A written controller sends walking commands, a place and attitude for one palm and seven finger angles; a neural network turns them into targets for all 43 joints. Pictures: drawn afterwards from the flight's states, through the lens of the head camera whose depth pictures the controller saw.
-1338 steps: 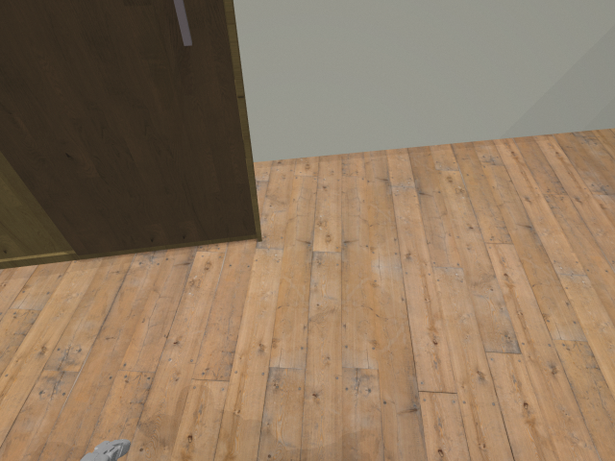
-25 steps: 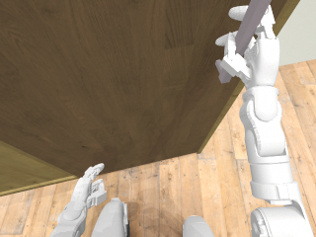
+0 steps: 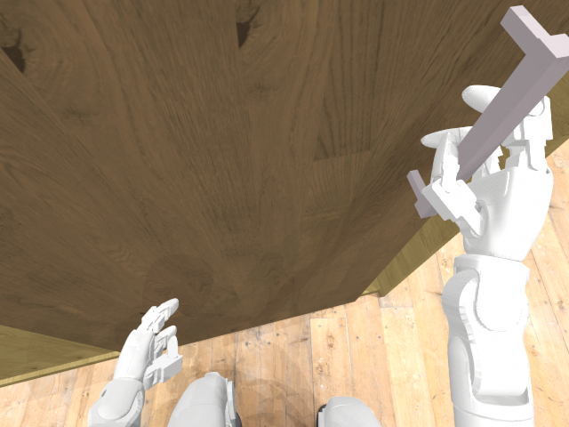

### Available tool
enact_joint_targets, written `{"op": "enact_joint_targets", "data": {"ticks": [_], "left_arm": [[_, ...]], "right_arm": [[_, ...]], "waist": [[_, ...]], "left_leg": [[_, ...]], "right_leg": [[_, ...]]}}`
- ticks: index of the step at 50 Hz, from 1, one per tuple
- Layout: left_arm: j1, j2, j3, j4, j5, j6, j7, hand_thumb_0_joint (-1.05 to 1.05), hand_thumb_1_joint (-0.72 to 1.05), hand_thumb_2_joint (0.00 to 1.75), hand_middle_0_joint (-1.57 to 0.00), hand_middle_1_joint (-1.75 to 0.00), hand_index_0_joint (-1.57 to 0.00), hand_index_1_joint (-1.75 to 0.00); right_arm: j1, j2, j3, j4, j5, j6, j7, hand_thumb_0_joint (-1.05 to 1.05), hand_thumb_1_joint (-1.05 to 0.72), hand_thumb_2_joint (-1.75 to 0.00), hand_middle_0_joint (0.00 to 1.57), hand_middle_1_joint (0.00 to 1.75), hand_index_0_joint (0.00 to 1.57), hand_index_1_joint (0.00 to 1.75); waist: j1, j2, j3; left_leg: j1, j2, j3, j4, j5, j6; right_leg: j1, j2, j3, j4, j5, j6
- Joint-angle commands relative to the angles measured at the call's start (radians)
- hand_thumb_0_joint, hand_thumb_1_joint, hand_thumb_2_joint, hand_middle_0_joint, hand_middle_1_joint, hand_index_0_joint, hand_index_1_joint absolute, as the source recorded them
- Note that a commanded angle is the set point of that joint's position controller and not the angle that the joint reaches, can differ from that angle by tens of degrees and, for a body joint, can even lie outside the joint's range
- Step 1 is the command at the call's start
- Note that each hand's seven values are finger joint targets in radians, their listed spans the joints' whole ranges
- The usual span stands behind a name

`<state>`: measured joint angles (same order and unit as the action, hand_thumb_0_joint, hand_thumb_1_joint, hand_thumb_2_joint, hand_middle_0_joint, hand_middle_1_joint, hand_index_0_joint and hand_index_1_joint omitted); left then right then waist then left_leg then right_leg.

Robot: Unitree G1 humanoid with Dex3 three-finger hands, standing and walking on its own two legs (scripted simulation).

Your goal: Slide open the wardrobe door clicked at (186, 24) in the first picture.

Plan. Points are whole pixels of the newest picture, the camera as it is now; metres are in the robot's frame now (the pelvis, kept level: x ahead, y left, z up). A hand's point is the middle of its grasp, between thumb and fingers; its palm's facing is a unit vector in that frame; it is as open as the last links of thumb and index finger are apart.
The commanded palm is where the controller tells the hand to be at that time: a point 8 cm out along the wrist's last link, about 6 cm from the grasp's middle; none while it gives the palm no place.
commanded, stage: step sideways, sliding the door along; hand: right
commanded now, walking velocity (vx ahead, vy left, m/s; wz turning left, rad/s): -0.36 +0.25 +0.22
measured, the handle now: (461, 137) +0.35 -0.19 +0.19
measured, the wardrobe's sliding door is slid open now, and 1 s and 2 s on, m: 0.10 0.40 0.49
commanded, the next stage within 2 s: stop walking and hold the door there in 1.54 s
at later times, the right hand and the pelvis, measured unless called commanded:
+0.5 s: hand (274, 228) +0.28 -0.01 +0.18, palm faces +0.06 +1.00 +0.02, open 6.8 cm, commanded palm +0.26 -0.01 +0.17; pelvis -0.04 +0.08 -0.01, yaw +3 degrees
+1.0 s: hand (100, 267) +0.26 +0.13 +0.18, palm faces +0.02 +1.00 +0.03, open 6.7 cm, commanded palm +0.24 +0.13 +0.17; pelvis -0.13 +0.22 -0.01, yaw +6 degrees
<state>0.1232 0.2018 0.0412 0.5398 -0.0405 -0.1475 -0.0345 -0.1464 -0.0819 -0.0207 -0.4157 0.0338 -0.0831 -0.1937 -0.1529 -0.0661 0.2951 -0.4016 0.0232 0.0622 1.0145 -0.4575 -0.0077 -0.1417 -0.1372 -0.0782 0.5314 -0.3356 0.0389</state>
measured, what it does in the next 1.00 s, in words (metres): steps to the left: left foot, then left foot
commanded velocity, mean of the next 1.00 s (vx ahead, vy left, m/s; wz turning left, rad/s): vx -0.06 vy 0.29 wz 0.13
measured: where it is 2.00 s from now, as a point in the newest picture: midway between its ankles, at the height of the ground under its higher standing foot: outside the picture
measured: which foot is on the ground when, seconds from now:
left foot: up 0.00-0.12, down 0.14-0.40, up 0.42-0.66, down 0.68-0.88, up 0.90-1.00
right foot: down 0.00-0.72, up 0.74-0.88, down 0.90-1.00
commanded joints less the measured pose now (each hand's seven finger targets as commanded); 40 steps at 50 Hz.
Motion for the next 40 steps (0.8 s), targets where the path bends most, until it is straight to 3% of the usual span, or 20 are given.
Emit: {"op": "enact_joint_targets", "data": {"ticks": [1,5,8,10,11,12,16,17,18,19,20,22,27,30,33,35,36,37,38,40], "left_arm": [[-0.074,0.106,0.024,-0.166,0.001,-0.038,-0.008,0.0,0.9,0.9,-0.2,-0.3,-0.2,-0.3],[-0.109,0.096,0.008,-0.166,-0.005,-0.014,-0.01,0.0,0.9,0.9,-0.2,-0.3,-0.2,-0.3],[-0.109,0.068,-0.006,-0.183,-0.013,-0.016,-0.003,0.0,0.9,0.9,-0.2,-0.3,-0.2,-0.3],[-0.136,0.056,0.017,-0.196,-0.014,-0.008,0.013,0.0,0.9,0.9,-0.2,-0.3,-0.2,-0.3],[-0.111,0.039,0.008,-0.188,-0.011,-0.008,0.013,0.0,0.9,0.9,-0.2,-0.3,-0.2,-0.3],[-0.113,0.036,-0.006,-0.179,-0.004,-0.009,0.013,0.0,0.9,0.9,-0.2,-0.3,-0.2,-0.3],[-0.133,0.032,0.005,-0.135,0.002,0.027,0.008,0.0,0.9,0.9,-0.2,-0.3,-0.2,-0.3],[-0.136,0.037,0.012,-0.141,-0.005,0.036,0.008,0.0,0.9,0.9,-0.2,-0.3,-0.2,-0.3],[-0.132,0.063,0.027,-0.155,-0.006,0.041,0.004,0.0,0.9,0.9,-0.2,-0.3,-0.2,-0.3],[-0.151,0.099,0.039,-0.185,-0.002,0.037,-0.003,0.0,0.9,0.9,-0.2,-0.3,-0.2,-0.3],[-0.144,0.114,0.049,-0.188,-0.002,0.04,-0.01,0.0,0.9,0.9,-0.2,-0.3,-0.2,-0.3],[-0.139,0.119,0.061,-0.185,0.029,0.045,0.001,0.0,0.9,0.9,-0.2,-0.3,-0.2,-0.3],[-0.139,0.132,0.05,-0.163,0.002,0.083,-0.003,0.0,0.9,0.9,-0.2,-0.3,-0.2,-0.3],[-0.125,0.112,0.032,-0.157,-0.002,0.086,-0.006,0.0,0.9,0.9,-0.2,-0.3,-0.2,-0.3],[-0.123,0.09,0.017,-0.145,-0.025,0.078,-0.005,0.0,0.9,0.9,-0.2,-0.3,-0.2,-0.3],[-0.126,0.045,0.007,-0.136,-0.037,0.074,0.007,0.0,0.9,0.9,-0.2,-0.3,-0.2,-0.3],[-0.162,0.058,0.028,-0.15,-0.024,0.079,0.019,0.0,0.9,0.9,-0.2,-0.3,-0.2,-0.3],[-0.182,0.067,0.03,-0.125,-0.011,0.068,0.032,0.0,0.9,0.9,-0.2,-0.3,-0.2,-0.3],[-0.175,0.021,0.002,-0.111,-0.006,0.067,0.033,0.0,0.9,0.9,-0.2,-0.3,-0.2,-0.3],[-0.176,0.024,-0.011,-0.069,0.009,0.075,0.034,0.0,0.9,0.9,-0.2,-0.3,-0.2,-0.3]], "right_arm": [[-0.332,0.025,0.324,-0.379,0.003,-0.148,0.109,0.0,-0.9,-0.9,0.45,1.4,0.45,1.4],[-0.282,-0.019,0.28,-0.386,-0.008,-0.145,0.106,0.0,-0.9,-0.9,0.45,1.4,0.45,1.4],[-0.244,-0.044,0.26,-0.384,-0.02,-0.146,0.1,0.0,-0.9,-0.9,0.45,1.4,0.45,1.4],[-0.165,-0.081,0.225,-0.375,-0.001,-0.137,0.09,0.0,-0.9,-0.9,0.45,1.4,0.45,1.4],[-0.141,-0.075,0.231,-0.404,0.012,-0.142,0.084,0.0,-0.9,-0.9,0.45,1.4,0.45,1.4],[-0.158,-0.065,0.222,-0.491,0.012,-0.152,0.076,0.0,-0.9,-0.9,0.45,1.4,0.45,1.4],[-0.168,-0.06,0.24,-0.522,0.002,-0.191,0.063,0.0,-0.9,-0.9,0.45,1.4,0.45,1.4],[-0.173,-0.054,0.259,-0.517,0.011,-0.192,0.065,0.0,-0.9,-0.9,0.45,1.4,0.45,1.4],[-0.182,-0.037,0.28,-0.493,0.013,-0.191,0.076,0.0,-0.9,-0.9,0.45,1.4,0.45,1.4],[-0.181,0.019,0.32,-0.474,0.02,-0.188,0.096,0.0,-0.9,-0.9,0.45,1.4,0.45,1.4],[-0.18,0.038,0.329,-0.384,0.008,-0.181,0.107,0.0,-0.9,-0.9,0.45,1.4,0.45,1.4],[-0.283,-0.027,0.233,-0.407,0.004,-0.174,0.092,0.0,-0.9,-0.9,0.45,1.4,0.45,1.4],[-0.378,0.011,0.276,-0.243,0.001,-0.12,0.096,0.0,-0.9,-0.9,0.45,1.4,0.45,1.4],[-0.446,-0.003,0.243,-0.159,0.003,-0.121,0.104,0.0,-0.9,-0.9,0.45,1.4,0.45,1.4],[-0.508,-0.02,0.222,-0.116,-0.005,-0.126,0.115,0.0,-0.9,-0.9,0.45,1.4,0.45,1.4],[-0.567,-0.065,0.202,-0.09,-0.019,-0.13,0.114,0.0,-0.9,-0.9,0.45,1.4,0.45,1.4],[-0.566,-0.116,0.164,-0.031,-0.015,-0.12,0.112,0.0,-0.9,-0.9,0.45,1.4,0.45,1.4],[-0.553,-0.125,0.163,-0.039,-0.002,-0.107,0.104,0.0,-0.9,-0.9,0.45,1.4,0.45,1.4],[-0.577,-0.025,0.229,-0.13,0.013,-0.113,0.099,0.0,-0.9,-0.9,0.45,1.4,0.45,1.4],[-0.589,-0.038,0.199,-0.141,0.01,-0.125,0.082,0.0,-0.9,-0.9,0.45,1.4,0.45,1.4]], "waist": [[0.181,-0.193,-0.508],[0.172,-0.169,-0.478],[0.179,-0.042,-0.425],[0.135,0.377,-0.483],[0.129,0.367,-0.491],[0.147,0.256,-0.546],[0.17,0.246,-0.613],[0.179,0.235,-0.631],[0.175,0.2,-0.646],[0.164,0.008,-0.641],[0.158,-0.073,-0.614],[0.188,-0.198,-0.527],[0.173,-0.16,-0.469],[0.183,-0.235,-0.479],[0.182,-0.174,-0.489],[0.184,0.091,-0.52],[0.153,0.554,-0.527],[0.134,0.528,-0.547],[0.158,0.392,-0.507],[0.174,0.27,-0.53]], "left_leg": [[-0.041,-0.006,0.034,-0.18,0.1,0.002],[0.16,-0.01,0.061,-0.47,0.339,0.002],[0.298,0.069,0.005,-0.547,0.774,0.0],[0.43,0.313,-0.41,-0.53,1.509,0.187],[0.411,0.367,-0.413,-0.527,1.466,0.2],[0.469,0.354,-0.392,-0.501,1.347,0.205],[0.509,0.257,-0.212,-0.403,1.339,0.142],[0.427,0.23,-0.163,-0.379,1.183,0.11],[0.289,0.169,-0.117,-0.317,0.966,0.062],[0.163,0.075,-0.064,-0.15,0.485,0.016],[0.047,0.02,-0.085,0.028,-0.009,0.019],[-0.089,0.013,-0.141,0.285,-0.144,0.006],[-0.04,0.03,-0.059,0.075,-0.051,-0.007],[0.091,0.004,0.01,-0.235,0.032,-0.01],[0.221,-0.01,0.054,-0.592,0.339,-0.025],[0.348,0.114,-0.054,-0.696,0.782,0.016],[0.415,0.229,-0.326,-0.614,1.062,0.137],[0.386,0.276,-0.38,-0.607,1.002,0.193],[0.42,0.281,-0.302,-0.564,1.04,0.212],[0.458,0.226,-0.209,-0.482,1.085,0.183]], "right_leg": [[0.457,-0.255,0.009,0.038,1.218,-0.138],[0.335,-0.241,-0.013,0.182,1.098,-0.1],[0.113,-0.163,-0.029,0.266,0.681,-0.062],[-0.174,0.077,0.028,0.534,-0.239,-0.002],[-0.206,0.071,0.127,0.566,-0.357,-0.015],[-0.213,0.067,0.152,0.473,-0.333,-0.015],[-0.052,0.056,0.011,0.054,0.022,-0.008],[0.07,0.012,0.0,-0.031,0.186,-0.023],[0.204,-0.11,0.08,-0.08,0.523,-0.079],[0.246,-0.319,0.231,-0.114,0.872,-0.177],[0.275,-0.411,0.227,-0.145,1.055,-0.234],[0.199,-0.469,0.303,-0.125,0.981,-0.312],[0.189,-0.362,0.058,-0.053,0.797,-0.185],[0.171,-0.32,0.039,-0.002,0.762,-0.144],[0.171,-0.214,0.015,0.15,0.618,-0.105],[0.039,-0.088,-0.022,0.312,0.291,-0.063],[-0.194,0.057,0.005,0.519,-0.136,-0.001],[-0.216,0.082,0.085,0.65,-0.292,-0.012],[-0.287,0.083,0.114,0.651,-0.296,-0.019],[-0.235,0.075,0.057,0.3,-0.218,-0.026]]}}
